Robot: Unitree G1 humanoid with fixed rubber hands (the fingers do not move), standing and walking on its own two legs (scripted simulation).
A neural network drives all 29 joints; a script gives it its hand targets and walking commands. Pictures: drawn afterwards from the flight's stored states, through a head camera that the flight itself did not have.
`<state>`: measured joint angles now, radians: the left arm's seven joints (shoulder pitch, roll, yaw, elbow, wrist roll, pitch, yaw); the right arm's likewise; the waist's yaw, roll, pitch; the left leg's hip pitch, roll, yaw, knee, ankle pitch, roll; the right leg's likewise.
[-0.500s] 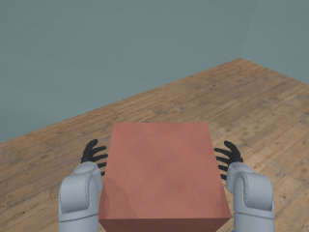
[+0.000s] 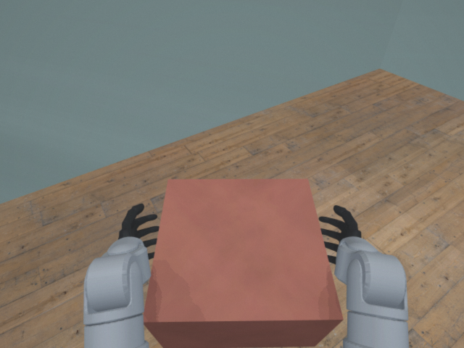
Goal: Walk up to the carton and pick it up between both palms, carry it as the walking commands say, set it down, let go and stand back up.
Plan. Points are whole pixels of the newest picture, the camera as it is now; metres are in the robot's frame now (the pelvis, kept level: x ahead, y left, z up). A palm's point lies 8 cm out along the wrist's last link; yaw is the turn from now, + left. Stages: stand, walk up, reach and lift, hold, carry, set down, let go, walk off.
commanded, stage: carry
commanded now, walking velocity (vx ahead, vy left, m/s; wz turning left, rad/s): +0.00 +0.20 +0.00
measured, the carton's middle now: (239, 260) +0.30 +0.01 +0.01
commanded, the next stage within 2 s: none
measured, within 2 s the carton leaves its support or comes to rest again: neither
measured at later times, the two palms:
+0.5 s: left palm (40, 281) +0.22 +0.30 +0.09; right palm (276, 275) +0.23 -0.04 +0.08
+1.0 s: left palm out of the picture +0.14 +0.43 +0.09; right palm out of the picture +0.13 +0.09 +0.08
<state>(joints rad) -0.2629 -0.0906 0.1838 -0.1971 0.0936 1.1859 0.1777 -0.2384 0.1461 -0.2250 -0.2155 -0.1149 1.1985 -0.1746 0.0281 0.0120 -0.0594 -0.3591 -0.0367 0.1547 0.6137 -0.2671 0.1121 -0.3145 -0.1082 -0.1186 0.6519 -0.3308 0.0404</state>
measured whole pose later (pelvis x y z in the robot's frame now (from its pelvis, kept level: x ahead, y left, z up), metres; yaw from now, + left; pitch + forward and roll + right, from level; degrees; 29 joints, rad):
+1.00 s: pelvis -0.14 +0.27 +0.00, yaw +2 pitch +2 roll +1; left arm -0.24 -0.15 0.19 -0.28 0.13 1.13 0.15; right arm -0.21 0.14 -0.23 -0.32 -0.08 1.17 -0.17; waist -0.03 0.01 -0.03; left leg -0.39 0.03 0.04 0.71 -0.38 -0.02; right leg -0.44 -0.17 -0.10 0.64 -0.22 0.07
